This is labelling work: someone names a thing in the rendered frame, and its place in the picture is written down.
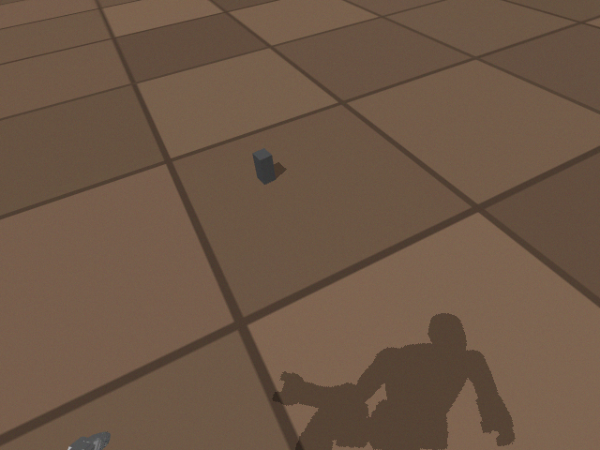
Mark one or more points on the left robot hand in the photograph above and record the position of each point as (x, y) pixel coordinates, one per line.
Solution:
(95, 442)

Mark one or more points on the carton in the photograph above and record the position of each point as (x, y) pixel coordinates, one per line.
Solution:
(264, 166)

